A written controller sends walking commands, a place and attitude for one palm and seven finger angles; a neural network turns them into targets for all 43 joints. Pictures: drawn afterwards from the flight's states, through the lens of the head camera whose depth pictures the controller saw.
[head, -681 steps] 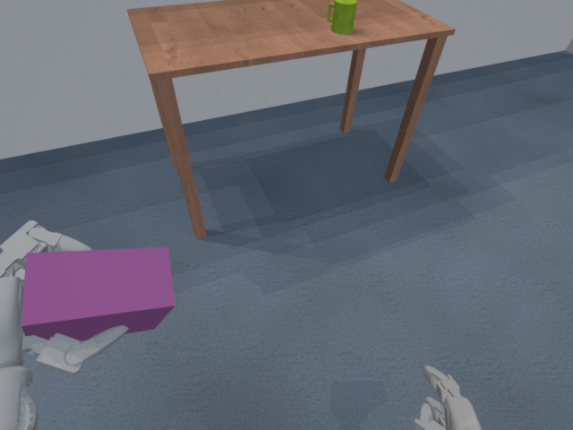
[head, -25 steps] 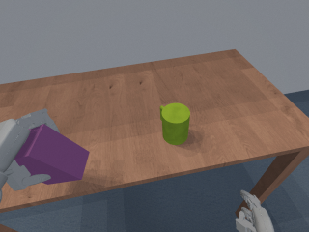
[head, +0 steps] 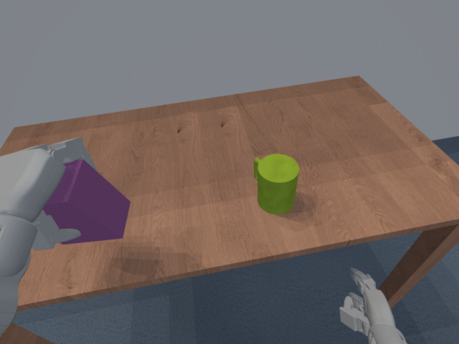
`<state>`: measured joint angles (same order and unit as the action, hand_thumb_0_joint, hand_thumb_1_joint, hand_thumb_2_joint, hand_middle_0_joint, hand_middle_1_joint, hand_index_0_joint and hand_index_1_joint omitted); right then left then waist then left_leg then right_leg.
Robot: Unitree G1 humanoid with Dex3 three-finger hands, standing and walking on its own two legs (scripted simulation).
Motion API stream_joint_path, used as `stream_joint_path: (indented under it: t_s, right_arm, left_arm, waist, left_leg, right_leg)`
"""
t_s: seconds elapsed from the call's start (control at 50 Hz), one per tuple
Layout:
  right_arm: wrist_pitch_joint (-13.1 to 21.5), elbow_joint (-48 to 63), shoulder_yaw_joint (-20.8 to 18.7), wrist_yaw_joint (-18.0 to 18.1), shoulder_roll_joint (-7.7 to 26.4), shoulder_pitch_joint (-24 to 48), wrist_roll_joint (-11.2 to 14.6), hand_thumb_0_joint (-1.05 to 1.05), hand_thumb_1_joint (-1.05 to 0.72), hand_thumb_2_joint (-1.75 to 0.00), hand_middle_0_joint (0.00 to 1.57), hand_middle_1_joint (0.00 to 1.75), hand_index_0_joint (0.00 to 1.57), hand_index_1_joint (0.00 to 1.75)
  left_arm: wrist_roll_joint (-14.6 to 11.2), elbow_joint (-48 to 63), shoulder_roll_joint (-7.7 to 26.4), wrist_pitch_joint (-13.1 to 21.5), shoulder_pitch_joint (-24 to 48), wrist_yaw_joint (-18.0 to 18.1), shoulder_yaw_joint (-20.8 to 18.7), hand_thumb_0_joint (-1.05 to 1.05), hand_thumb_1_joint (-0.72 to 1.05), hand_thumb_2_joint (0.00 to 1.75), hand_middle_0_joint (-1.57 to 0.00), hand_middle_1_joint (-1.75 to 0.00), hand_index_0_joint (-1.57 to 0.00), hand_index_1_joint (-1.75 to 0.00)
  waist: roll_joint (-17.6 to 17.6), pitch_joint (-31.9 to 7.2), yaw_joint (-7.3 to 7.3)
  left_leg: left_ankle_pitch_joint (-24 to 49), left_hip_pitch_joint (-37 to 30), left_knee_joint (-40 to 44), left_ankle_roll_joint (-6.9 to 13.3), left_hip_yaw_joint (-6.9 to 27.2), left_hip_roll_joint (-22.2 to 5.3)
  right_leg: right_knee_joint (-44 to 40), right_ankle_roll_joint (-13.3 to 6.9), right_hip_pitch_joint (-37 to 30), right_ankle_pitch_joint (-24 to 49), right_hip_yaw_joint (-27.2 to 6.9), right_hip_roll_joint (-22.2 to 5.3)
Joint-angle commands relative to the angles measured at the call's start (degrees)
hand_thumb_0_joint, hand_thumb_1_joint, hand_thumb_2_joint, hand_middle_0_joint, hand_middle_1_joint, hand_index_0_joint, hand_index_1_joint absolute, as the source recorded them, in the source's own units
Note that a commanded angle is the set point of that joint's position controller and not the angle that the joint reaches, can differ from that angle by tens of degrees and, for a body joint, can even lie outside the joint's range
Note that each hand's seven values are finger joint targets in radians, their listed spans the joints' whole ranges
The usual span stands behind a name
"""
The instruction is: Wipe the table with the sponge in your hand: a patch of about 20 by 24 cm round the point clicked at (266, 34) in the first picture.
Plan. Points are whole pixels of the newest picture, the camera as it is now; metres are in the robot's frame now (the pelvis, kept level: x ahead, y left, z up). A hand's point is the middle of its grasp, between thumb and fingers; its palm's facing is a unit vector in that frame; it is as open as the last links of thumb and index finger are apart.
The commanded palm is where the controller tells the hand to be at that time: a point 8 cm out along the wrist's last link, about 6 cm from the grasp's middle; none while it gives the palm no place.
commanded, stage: turn the palm down, sponge in hand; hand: left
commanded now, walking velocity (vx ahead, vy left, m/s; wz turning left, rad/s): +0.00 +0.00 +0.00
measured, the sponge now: (81, 212) +0.24 +0.27 +0.15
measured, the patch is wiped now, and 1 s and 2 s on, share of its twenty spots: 0.00 0.00 0.00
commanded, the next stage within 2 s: move the sponge above the wiping area in 0.68 s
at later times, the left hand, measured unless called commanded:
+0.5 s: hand (44, 206) +0.21 +0.29 +0.20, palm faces +0.21 -0.05 -0.98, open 10.6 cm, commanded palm +0.17 +0.28 +0.26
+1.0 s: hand (63, 212) +0.22 +0.28 +0.17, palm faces +0.11 -0.03 -0.99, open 10.6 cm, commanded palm +0.18 +0.28 +0.25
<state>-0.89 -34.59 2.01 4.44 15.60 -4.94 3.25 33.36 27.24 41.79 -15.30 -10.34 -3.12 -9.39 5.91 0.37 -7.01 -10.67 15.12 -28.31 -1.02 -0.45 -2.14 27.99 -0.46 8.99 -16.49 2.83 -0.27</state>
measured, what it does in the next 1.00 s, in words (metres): stands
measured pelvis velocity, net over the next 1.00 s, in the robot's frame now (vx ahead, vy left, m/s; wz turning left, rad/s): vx -0.02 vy -0.01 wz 0.00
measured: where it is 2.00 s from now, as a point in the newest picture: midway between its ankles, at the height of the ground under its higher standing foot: outside the picture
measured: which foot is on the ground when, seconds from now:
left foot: down 0.00-1.00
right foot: down 0.00-1.00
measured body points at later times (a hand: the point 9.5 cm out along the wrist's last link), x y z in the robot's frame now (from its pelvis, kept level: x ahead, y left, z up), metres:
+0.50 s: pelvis -0.02 +0.00 +0.00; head -0.04 -0.04 +0.45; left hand +0.20 +0.29 +0.25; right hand +0.23 -0.20 -0.08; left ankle +0.05 +0.13 -0.74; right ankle -0.01 -0.11 -0.74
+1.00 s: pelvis -0.02 -0.01 +0.00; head -0.04 -0.06 +0.45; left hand +0.21 +0.28 +0.23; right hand +0.23 -0.20 -0.08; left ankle +0.05 +0.13 -0.74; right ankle -0.01 -0.11 -0.74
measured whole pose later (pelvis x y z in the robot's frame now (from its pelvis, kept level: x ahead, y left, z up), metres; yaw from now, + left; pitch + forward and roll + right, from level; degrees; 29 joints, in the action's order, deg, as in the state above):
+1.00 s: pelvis -0.02 -0.01 +0.00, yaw +0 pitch -5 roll +0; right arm 0.2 -37.5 3.1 3.5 16.0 -2.1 2.5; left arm 45.6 16.9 37.4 -18.8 -2.5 -8.2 -1.5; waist 7.4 1.3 -8.0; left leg -7.1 12.7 -24.4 -1.4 -0.3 -2.3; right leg 26.9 -1.2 7.9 -14.5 2.9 0.0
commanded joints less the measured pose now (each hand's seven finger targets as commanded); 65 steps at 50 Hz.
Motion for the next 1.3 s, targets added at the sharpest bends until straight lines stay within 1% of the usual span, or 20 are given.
stream_joint_path:
  t_s: [0.0, 0.06, 0.12, 0.16, 0.26, 0.28, 0.42, 0.48, 0.56, 0.58, 0.66, 0.78, 0.9, 0.96, 1.02, 1.06, 1.12, 1.16, 1.2, 1.28]
  right_arm:
    - [2.95, 10.69, -0.35, -1.1, 5.22, 14.24, 0.25, 0.0, -0.9, -0.9, 0.2, 0.3, 0.2, 0.3]
    - [3.63, 12.11, 0.64, -1.27, 4.07, 19.23, 0.96, 0.0, -0.9, -0.9, 0.2, 0.3, 0.2, 0.3]
    - [3.41, 10.85, -0.13, -0.83, 4.89, 16.14, 0.15, 0.0, -0.9, -0.9, 0.2, 0.3, 0.2, 0.3]
    - [3.88, 11.66, 0.65, -1.07, 4.25, 19.61, 0.17, 0.0, -0.9, -0.9, 0.2, 0.3, 0.2, 0.3]
    - [3.47, 10.39, 0.29, -1.31, 4.07, 19.59, -0.4, 0.0, -0.9, -0.9, 0.2, 0.3, 0.2, 0.3]
    - [3.29, 9.79, 0.11, -1.2, 4.23, 17.94, -0.53, 0.0, -0.9, -0.9, 0.2, 0.3, 0.2, 0.3]
    - [3.5, 9.12, -0.35, -1.24, 4.72, 17.78, -0.36, 0.0, -0.9, -0.9, 0.2, 0.3, 0.2, 0.3]
    - [4.09, 9.63, 0.18, -1.13, 4.5, 18.73, -0.29, 0.0, -0.9, -0.9, 0.2, 0.3, 0.2, 0.3]
    - [4.5, 10.04, 0.27, -1.11, 4.19, 20.44, -0.45, 0.0, -0.9, -0.9, 0.2, 0.3, 0.2, 0.3]
    - [4.42, 9.35, 0.01, -1.12, 4.45, 18.61, -0.9, 0.0, -0.9, -0.9, 0.2, 0.3, 0.2, 0.3]
    - [4.67, 9.32, 0.06, -1.37, 3.92, 20.43, -0.56, 0.0, -0.9, -0.9, 0.2, 0.3, 0.2, 0.3]
    - [4.6, 8.7, -0.09, -1.35, 4.64, 18.34, -0.7, 0.0, -0.9, -0.9, 0.2, 0.3, 0.2, 0.3]
    - [5.0, 8.37, -0.11, -1.05, 4.77, 17.21, -0.71, 0.0, -0.9, -0.9, 0.2, 0.3, 0.2, 0.3]
    - [5.4, 9.32, 0.09, -1.2, 4.41, 19.55, -0.76, 0.0, -0.9, -0.9, 0.2, 0.3, 0.2, 0.3]
    - [5.13, 8.16, -0.53, -1.18, 4.82, 15.86, -1.5, 0.0, -0.9, -0.9, 0.2, 0.3, 0.2, 0.3]
    - [5.24, 8.39, -0.14, -1.32, 4.35, 18.28, -0.87, 0.0, -0.9, -0.9, 0.2, 0.3, 0.2, 0.3]
    - [4.48, 7.55, -0.61, -1.35, 5.21, 15.33, -1.16, 0.0, -0.9, -0.9, 0.2, 0.3, 0.2, 0.3]
    - [4.85, 8.31, -0.24, -1.48, 4.73, 18.22, -0.52, 0.0, -0.9, -0.9, 0.2, 0.3, 0.2, 0.3]
    - [4.77, 8.15, -0.22, -1.45, 4.86, 15.9, -0.74, 0.0, -0.9, -0.9, 0.2, 0.3, 0.2, 0.3]
    - [5.35, 9.06, -0.15, -1.47, 4.75, 16.12, -1.11, 0.0, -0.9, -0.9, 0.2, 0.3, 0.2, 0.3]
  left_arm:
    - [3.46, 5.0, 11.9, -4.03, 13.9, 1.58, -8.92, 0.0, 0.1, 1.3, -1.2, -1.6, -1.2, -1.6]
    - [6.22, 9.0, 10.37, -5.27, 15.68, -0.98, -5.17, 0.0, 0.1, 1.3, -1.2, -1.6, -1.2, -1.6]
    - [8.4, 8.42, 10.69, -4.51, 14.47, -2.21, -3.61, 0.0, 0.1, 1.3, -1.2, -1.6, -1.2, -1.6]
    - [10.72, 10.72, 14.53, -4.41, 17.02, -2.0, -6.94, 0.0, 0.1, 1.3, -1.2, -1.6, -1.2, -1.6]
    - [12.97, 7.81, 16.87, -3.59, 21.16, 0.24, -10.15, 0.0, 0.1, 1.3, -1.2, -1.6, -1.2, -1.6]
    - [12.15, 5.73, 14.03, -3.46, 21.53, 0.53, -7.57, 0.0, 0.1, 1.3, -1.2, -1.6, -1.2, -1.6]
    - [10.71, 4.46, 9.57, -3.84, 17.71, -1.31, -3.78, 0.0, 0.1, 1.3, -1.2, -1.6, -1.2, -1.6]
    - [11.48, 4.81, 9.26, -3.98, 18.65, -1.93, -2.83, 0.0, 0.1, 1.3, -1.2, -1.6, -1.2, -1.6]
    - [13.44, 7.0, 13.94, -3.43, 21.35, -1.58, -6.47, 0.0, 0.1, 1.3, -1.2, -1.6, -1.2, -1.6]
    - [13.65, 6.13, 12.71, -3.19, 22.62, -1.28, -5.02, 0.0, 0.1, 1.3, -1.2, -1.6, -1.2, -1.6]
    - [13.13, 4.78, 13.72, -3.38, 22.39, -0.71, -7.43, 0.0, 0.1, 1.3, -1.2, -1.6, -1.2, -1.6]
    - [11.58, 0.99, 9.23, -3.71, 19.95, -1.88, -3.35, 0.0, 0.1, 1.3, -1.2, -1.6, -1.2, -1.6]
    - [13.73, -0.01, 10.18, -2.89, 23.65, -2.6, -1.86, 0.0, 0.1, 1.3, -1.2, -1.6, -1.2, -1.6]
    - [14.7, 2.1, 13.98, -2.29, 24.9, -2.26, -5.5, 0.0, 0.1, 1.3, -1.2, -1.6, -1.2, -1.6]
    - [13.52, -0.03, 13.65, -0.98, 22.75, -1.29, -6.42, 0.0, 0.1, 1.3, -1.2, -1.6, -1.2, -1.6]
    - [13.56, -0.96, 14.46, -1.47, 23.02, -0.92, -8.22, 0.0, 0.1, 1.3, -1.2, -1.6, -1.2, -1.6]
    - [13.03, -5.22, 11.6, -2.02, 23.18, -0.92, -5.05, 0.0, 0.1, 1.3, -1.2, -1.6, -1.2, -1.6]
    - [13.38, -4.26, 12.69, -2.59, 21.94, -1.31, -6.42, 0.0, 0.1, 1.3, -1.2, -1.6, -1.2, -1.6]
    - [13.31, -3.99, 9.32, -2.26, 23.39, -2.14, -1.86, 0.0, 0.1, 1.3, -1.2, -1.6, -1.2, -1.6]
    - [14.45, -0.69, 9.77, -0.92, 24.17, -2.79, -1.22, 0.0, 0.1, 1.3, -1.2, -1.6, -1.2, -1.6]
  waist:
    - [-0.02, -10.51, -1.42]
    - [1.44, -10.03, -1.56]
    - [0.49, -10.44, -1.33]
    - [1.06, -10.66, -2.3]
    - [1.36, -11.83, -3.18]
    - [0.6, -11.67, -2.51]
    - [-0.75, -9.88, -1.87]
    - [-1.0, -8.61, -1.73]
    - [0.68, -9.78, -2.37]
    - [0.56, -10.84, -2.27]
    - [0.26, -10.14, -2.81]
    - [-2.53, -8.06, -1.98]
    - [-1.38, -10.22, -1.3]
    - [-0.01, -10.62, -2.35]
    - [-1.07, -12.08, -2.37]
    - [-0.65, -10.14, -2.4]
    - [-1.55, -8.98, -1.66]
    - [-0.65, -8.93, -2.09]
    - [-0.81, -10.09, -0.92]
    - [0.88, -11.71, -1.16]
  left_leg:
    - [7.55, -6.32, 5.15, 1.54, 0.29, 1.18]
    - [5.8, -7.06, 6.2, 1.81, 1.02, 1.75]
    - [4.84, -7.24, 6.74, 2.29, 1.36, 1.56]
    - [3.4, -6.69, 7.16, 2.19, 2.07, 2.09]
    - [3.78, -7.97, 7.07, 1.96, 2.23, 2.43]
    - [4.24, -7.99, 6.66, 1.98, 1.33, 2.08]
    - [3.39, -8.01, 7.13, 2.0, 0.79, 2.08]
    - [1.55, -6.99, 7.12, 2.12, 0.61, 2.32]
    - [1.51, -7.93, 7.23, 2.13, 1.26, 3.01]
    - [3.09, -7.96, 6.54, 2.18, 0.59, 2.68]
    - [3.4, -8.87, 6.71, 1.99, 1.06, 2.97]
    - [2.63, -7.27, 6.39, 2.05, 0.06, 2.35]
    - [2.88, -8.45, 6.23, 2.32, -0.04, 2.84]
    - [3.17, -8.93, 6.38, 2.35, 0.9, 3.24]
    - [6.41, -9.68, 5.56, 2.43, 0.05, 2.81]
    - [5.86, -9.43, 5.73, 2.27, 0.58, 3.02]
    - [5.67, -8.48, 6.04, 2.21, -0.18, 2.48]
    - [5.26, -8.38, 5.98, 2.19, 0.31, 2.94]
    - [5.82, -8.92, 5.97, 2.37, -0.23, 2.71]
    - [6.65, -9.83, 5.99, 2.63, 0.25, 2.76]
  right_leg:
    - [-5.94, -1.22, 0.17, 6.73, -0.39, -0.4]
    - [-6.23, -1.95, 0.73, 4.71, -1.41, 0.57]
    - [-6.23, -1.59, 0.89, 3.98, -0.81, 0.03]
    - [-6.21, -2.55, -0.03, 2.27, -2.41, 1.01]
    - [-7.12, -3.37, -0.43, 0.72, -3.73, 1.12]
    - [-7.12, -2.79, 0.04, 0.91, -2.15, 0.07]
    - [-8.13, -2.03, 0.71, 2.02, -2.11, -0.29]
    - [-8.25, -2.24, 1.58, -0.18, -2.75, -0.27]
    - [-8.39, -3.07, 1.01, -1.09, -5.25, 0.78]
    - [-7.77, -2.78, 0.7, 0.06, -3.3, -0.19]
    - [-8.72, -3.26, 0.77, 0.0, -5.36, 0.65]
    - [-8.93, -2.22, 1.71, 0.43, -3.62, -0.68]
    - [-8.65, -2.06, 1.66, 0.57, -3.29, -0.45]
    - [-8.66, -3.09, 0.82, 0.46, -5.41, 0.54]
    - [-8.44, -2.3, -0.22, 4.77, -3.05, -0.41]
    - [-9.06, -3.06, 0.5, 3.56, -5.24, 0.61]
    - [-9.16, -2.07, 0.83, 4.7, -2.74, -0.35]
    - [-9.04, -2.81, 0.56, 3.78, -4.78, 0.5]
    - [-8.76, -1.92, 0.66, 5.03, -2.43, -0.34]
    - [-8.17, -2.51, 0.12, 5.67, -2.16, 0.01]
